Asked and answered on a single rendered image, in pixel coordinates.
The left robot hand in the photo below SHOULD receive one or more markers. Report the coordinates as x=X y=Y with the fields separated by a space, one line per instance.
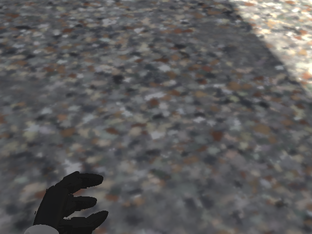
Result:
x=59 y=202

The left robot forearm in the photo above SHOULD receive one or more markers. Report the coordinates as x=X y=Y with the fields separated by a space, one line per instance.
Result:
x=41 y=229

